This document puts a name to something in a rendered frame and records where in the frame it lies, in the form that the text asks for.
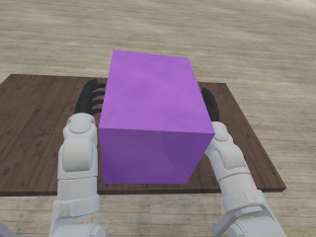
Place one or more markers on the left robot forearm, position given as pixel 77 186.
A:
pixel 77 172

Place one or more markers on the left robot hand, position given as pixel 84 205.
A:
pixel 84 103

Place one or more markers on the table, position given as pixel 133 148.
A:
pixel 34 110

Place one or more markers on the left robot upper arm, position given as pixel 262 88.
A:
pixel 80 230

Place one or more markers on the right robot upper arm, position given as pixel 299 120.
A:
pixel 262 226

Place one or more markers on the right robot hand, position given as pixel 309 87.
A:
pixel 210 104

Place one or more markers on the right robot forearm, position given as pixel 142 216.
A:
pixel 240 194

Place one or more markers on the carton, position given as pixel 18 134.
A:
pixel 154 125

